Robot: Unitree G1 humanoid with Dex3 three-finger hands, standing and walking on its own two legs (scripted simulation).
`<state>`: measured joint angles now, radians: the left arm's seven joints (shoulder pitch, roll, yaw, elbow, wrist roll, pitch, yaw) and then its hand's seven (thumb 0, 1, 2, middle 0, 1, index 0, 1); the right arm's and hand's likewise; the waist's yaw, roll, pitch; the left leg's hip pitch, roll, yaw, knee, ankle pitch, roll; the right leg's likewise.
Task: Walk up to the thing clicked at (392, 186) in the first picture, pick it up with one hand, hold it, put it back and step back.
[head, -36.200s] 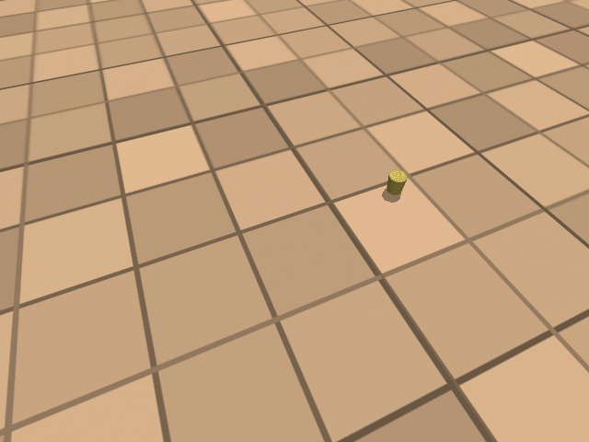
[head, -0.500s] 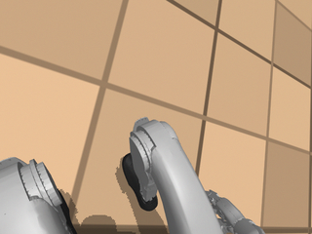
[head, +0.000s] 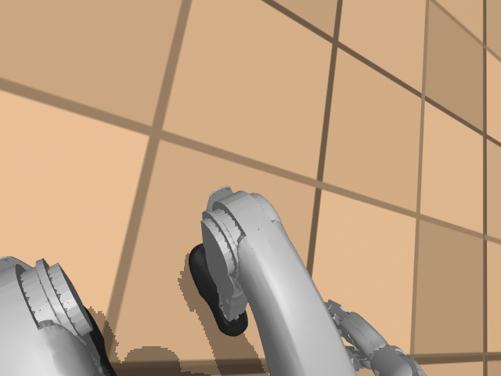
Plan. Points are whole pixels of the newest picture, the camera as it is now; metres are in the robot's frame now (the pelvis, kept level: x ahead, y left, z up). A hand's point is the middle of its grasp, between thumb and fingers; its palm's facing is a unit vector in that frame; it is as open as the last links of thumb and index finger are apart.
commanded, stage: open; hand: left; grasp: from above
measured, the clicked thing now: out of the picture +0.48 +0.37 -0.26
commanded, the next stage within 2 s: withdraw in 0.92 s
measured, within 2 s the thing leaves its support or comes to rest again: neither
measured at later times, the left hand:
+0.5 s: hand out of the picture +0.47 +0.37 -0.22, palm faces -0.42 -0.14 -0.90, open 13.5 cm
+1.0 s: hand out of the picture +0.47 +0.37 -0.22, palm faces -0.42 -0.14 -0.90, open 13.8 cm
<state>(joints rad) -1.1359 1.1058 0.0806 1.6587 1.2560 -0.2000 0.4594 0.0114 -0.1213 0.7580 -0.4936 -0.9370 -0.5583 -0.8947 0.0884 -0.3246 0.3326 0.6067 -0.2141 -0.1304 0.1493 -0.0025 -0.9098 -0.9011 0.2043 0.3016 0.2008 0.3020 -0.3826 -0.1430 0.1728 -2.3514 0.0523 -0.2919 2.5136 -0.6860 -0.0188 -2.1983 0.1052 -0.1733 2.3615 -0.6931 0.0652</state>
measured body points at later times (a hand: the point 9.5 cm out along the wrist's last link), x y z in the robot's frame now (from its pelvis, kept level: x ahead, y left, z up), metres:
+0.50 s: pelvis +0.00 +0.00 +0.00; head +0.28 +0.13 +0.33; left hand +0.49 +0.37 -0.17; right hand +0.07 -0.25 -0.06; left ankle +0.07 +0.14 -0.28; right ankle +0.11 -0.12 -0.28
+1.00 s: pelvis +0.00 +0.00 +0.00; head +0.28 +0.13 +0.33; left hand +0.49 +0.37 -0.17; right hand +0.07 -0.25 -0.06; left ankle +0.07 +0.14 -0.28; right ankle +0.11 -0.12 -0.28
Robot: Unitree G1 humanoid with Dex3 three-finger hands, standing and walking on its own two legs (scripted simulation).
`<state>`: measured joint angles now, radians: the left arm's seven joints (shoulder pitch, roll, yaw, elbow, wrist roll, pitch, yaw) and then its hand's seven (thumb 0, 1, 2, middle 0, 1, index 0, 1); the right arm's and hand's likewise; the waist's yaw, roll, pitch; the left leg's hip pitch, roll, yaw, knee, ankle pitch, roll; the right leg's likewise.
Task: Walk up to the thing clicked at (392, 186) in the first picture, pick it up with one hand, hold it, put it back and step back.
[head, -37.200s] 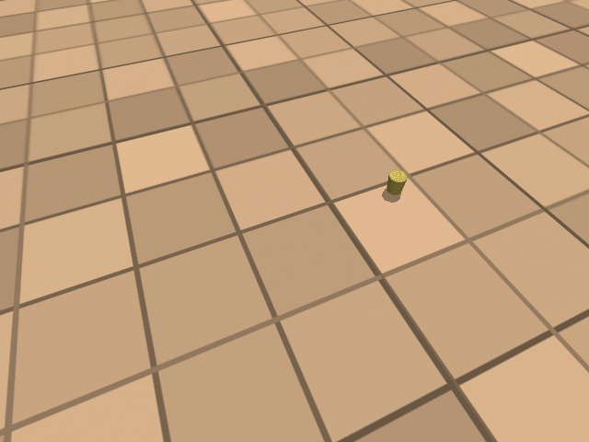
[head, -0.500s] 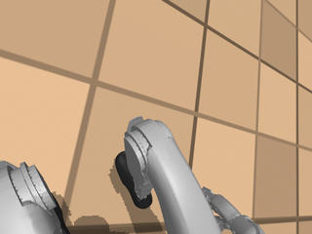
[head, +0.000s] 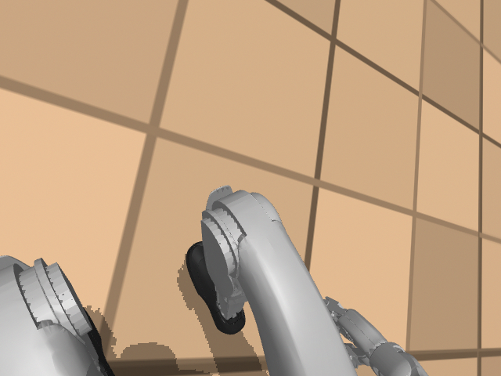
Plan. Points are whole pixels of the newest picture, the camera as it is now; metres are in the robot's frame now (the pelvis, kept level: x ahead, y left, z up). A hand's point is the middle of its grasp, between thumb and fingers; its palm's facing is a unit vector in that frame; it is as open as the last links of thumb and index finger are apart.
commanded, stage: withdraw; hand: left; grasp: from above
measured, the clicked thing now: out of the picture +0.47 +0.38 -0.27
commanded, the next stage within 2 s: home in 0.98 s
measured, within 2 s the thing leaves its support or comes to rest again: neither
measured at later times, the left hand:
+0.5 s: hand out of the picture +0.48 +0.40 -0.09, palm faces -0.37 -0.09 -0.93, open 14.2 cm
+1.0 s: hand out of the picture +0.47 +0.39 -0.12, palm faces -0.44 -0.11 -0.89, open 13.7 cm
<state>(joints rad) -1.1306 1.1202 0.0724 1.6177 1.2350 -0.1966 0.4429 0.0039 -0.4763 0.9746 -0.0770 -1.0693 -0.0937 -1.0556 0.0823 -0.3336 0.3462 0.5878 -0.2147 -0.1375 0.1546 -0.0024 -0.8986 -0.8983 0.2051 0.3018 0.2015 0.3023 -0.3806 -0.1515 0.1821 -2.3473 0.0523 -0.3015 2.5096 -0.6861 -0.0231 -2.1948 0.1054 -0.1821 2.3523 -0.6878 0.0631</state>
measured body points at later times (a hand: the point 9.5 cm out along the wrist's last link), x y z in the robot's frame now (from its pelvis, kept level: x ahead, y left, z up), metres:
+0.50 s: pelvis +0.00 +0.00 +0.02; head +0.24 +0.12 +0.39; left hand +0.49 +0.40 -0.04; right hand +0.10 -0.25 -0.06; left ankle +0.07 +0.14 -0.28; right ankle +0.11 -0.12 -0.28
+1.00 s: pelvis -0.01 +0.00 +0.02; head +0.23 +0.11 +0.38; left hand +0.49 +0.39 -0.07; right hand +0.05 -0.27 -0.06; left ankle +0.07 +0.14 -0.28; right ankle +0.11 -0.12 -0.28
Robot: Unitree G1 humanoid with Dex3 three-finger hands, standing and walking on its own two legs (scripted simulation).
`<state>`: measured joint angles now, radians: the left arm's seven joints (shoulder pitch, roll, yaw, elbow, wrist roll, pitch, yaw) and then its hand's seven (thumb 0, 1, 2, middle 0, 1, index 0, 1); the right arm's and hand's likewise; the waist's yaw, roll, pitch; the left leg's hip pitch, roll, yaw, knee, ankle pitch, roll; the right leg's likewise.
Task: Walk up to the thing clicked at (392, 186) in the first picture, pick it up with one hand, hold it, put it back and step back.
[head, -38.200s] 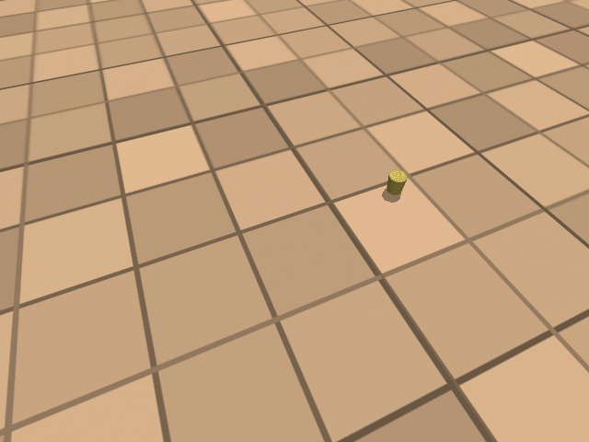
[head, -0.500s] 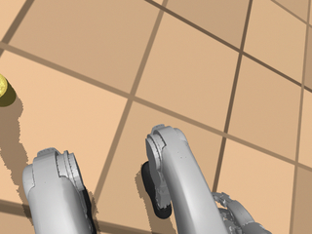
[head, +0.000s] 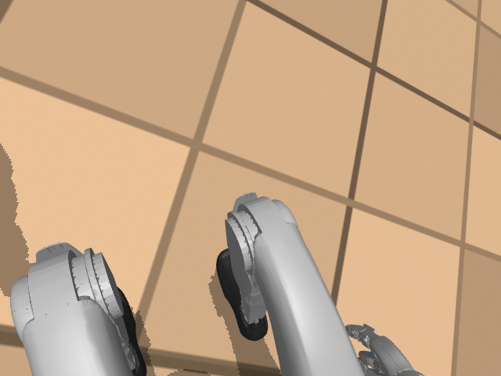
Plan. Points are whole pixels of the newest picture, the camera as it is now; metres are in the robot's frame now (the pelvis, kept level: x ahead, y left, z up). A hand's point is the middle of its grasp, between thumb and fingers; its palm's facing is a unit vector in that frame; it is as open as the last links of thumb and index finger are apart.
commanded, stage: home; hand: left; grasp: from above
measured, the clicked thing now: out of the picture +0.51 +0.34 -0.29
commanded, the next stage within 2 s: none
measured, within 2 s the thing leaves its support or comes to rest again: neither
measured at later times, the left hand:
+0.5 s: hand out of the picture +0.42 +0.34 -0.01, palm faces -0.30 -0.42 -0.86, open 9.7 cm
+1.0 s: hand out of the picture +0.27 +0.26 +0.19, palm faces +0.09 -0.91 -0.41, open 7.4 cm
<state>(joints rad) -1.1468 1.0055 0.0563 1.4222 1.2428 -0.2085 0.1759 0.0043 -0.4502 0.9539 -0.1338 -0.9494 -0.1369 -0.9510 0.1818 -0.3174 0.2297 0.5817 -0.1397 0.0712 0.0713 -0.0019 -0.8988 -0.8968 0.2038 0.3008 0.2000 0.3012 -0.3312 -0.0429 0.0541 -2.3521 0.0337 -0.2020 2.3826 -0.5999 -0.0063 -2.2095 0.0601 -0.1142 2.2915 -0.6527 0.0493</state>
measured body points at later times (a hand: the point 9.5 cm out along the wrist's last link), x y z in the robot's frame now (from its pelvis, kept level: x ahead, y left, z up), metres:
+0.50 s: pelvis +0.01 +0.00 +0.09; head +0.22 +0.08 +0.49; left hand +0.43 +0.36 +0.04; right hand +0.15 -0.26 -0.02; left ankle +0.09 +0.13 -0.30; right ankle +0.11 -0.12 -0.30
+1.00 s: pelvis +0.04 +0.00 +0.28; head +0.15 +0.05 +0.72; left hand +0.26 +0.31 +0.21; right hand +0.27 -0.20 +0.19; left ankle +0.09 +0.13 -0.30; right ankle +0.11 -0.12 -0.30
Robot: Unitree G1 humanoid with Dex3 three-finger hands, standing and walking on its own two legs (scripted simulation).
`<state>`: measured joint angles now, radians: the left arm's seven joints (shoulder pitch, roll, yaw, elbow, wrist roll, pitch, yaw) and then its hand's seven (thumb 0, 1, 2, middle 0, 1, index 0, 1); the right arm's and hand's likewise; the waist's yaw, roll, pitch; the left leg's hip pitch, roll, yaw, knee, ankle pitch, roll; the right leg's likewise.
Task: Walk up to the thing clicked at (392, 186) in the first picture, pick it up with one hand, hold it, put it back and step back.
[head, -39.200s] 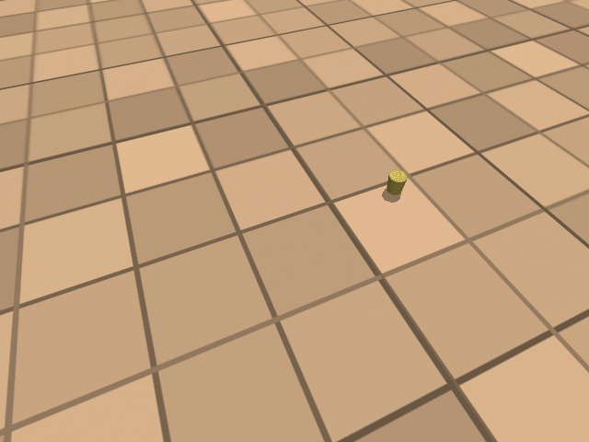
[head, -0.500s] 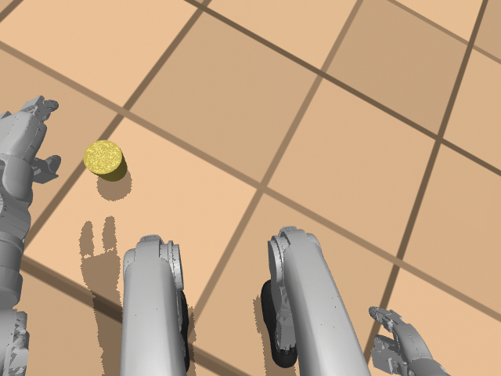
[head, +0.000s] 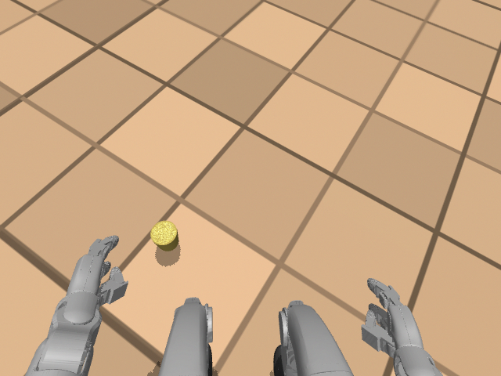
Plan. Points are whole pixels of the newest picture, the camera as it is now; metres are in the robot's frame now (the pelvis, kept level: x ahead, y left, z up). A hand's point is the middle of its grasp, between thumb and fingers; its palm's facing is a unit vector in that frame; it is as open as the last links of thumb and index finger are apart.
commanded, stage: home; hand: left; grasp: from above
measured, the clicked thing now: (166, 237) +0.52 +0.25 -0.57
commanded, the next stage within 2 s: none
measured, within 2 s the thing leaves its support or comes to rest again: neither
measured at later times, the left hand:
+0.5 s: hand (99, 316) +0.21 +0.19 +0.06, palm faces +0.10 -0.97 -0.20, open 7.4 cm
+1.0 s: hand (106, 321) +0.20 +0.18 +0.05, palm faces +0.09 -0.98 -0.20, open 7.4 cm
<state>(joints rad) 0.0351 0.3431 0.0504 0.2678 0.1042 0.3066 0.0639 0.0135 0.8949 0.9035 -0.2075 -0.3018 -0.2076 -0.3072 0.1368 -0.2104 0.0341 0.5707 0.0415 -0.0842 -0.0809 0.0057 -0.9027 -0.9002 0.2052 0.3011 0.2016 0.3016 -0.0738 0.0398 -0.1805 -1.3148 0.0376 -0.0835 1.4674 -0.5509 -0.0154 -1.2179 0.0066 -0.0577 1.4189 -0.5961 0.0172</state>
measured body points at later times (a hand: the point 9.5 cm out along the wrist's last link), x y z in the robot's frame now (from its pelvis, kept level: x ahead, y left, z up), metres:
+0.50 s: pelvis +0.06 +0.00 +0.10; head +0.07 +0.00 +0.55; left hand +0.20 +0.24 +0.07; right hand +0.23 -0.24 +0.04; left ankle +0.07 +0.12 -0.58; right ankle +0.04 -0.14 -0.58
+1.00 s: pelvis +0.05 -0.01 +0.10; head +0.06 -0.01 +0.55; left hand +0.20 +0.23 +0.07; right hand +0.21 -0.25 +0.04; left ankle +0.07 +0.12 -0.58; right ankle +0.04 -0.14 -0.58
